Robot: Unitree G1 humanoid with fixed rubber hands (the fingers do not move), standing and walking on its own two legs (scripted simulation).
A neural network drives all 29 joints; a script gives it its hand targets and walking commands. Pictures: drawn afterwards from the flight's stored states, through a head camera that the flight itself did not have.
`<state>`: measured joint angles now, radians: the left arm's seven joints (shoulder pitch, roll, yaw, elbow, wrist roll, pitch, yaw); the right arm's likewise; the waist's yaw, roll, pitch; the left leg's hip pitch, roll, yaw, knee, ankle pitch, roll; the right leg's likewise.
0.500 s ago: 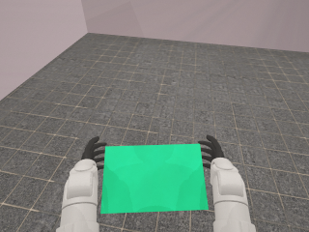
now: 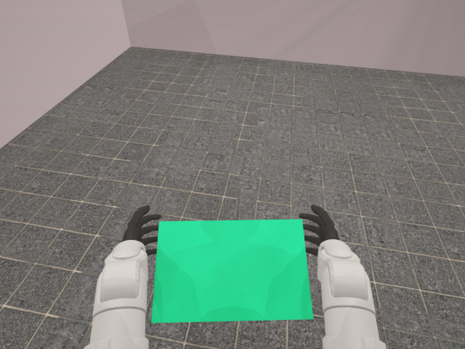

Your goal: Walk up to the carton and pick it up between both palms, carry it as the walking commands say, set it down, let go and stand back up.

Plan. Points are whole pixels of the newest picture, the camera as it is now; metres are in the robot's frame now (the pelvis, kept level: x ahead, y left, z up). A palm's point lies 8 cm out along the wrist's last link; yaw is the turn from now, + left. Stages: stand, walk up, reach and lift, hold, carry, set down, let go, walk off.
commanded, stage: hold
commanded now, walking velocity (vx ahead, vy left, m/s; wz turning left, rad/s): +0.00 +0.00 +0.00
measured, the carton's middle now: (231, 270) +0.29 +0.00 -0.05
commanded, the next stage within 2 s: carry in 0.54 s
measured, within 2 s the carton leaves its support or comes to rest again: neither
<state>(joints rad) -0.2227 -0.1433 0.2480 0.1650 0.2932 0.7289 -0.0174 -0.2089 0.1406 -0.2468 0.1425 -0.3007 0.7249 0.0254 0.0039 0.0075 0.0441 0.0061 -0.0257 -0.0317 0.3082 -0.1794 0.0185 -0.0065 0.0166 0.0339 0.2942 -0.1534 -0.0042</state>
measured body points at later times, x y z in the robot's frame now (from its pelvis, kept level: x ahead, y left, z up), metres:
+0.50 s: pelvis +0.00 +0.00 +0.00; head -0.04 +0.00 +0.45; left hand +0.29 +0.17 +0.04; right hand +0.29 -0.17 +0.04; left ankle +0.00 +0.11 -0.75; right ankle +0.02 -0.12 -0.75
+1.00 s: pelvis -0.06 +0.00 -0.03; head -0.07 +0.00 +0.42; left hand +0.21 +0.17 +0.07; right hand +0.21 -0.17 +0.07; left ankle +0.00 +0.11 -0.75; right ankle +0.01 -0.12 -0.75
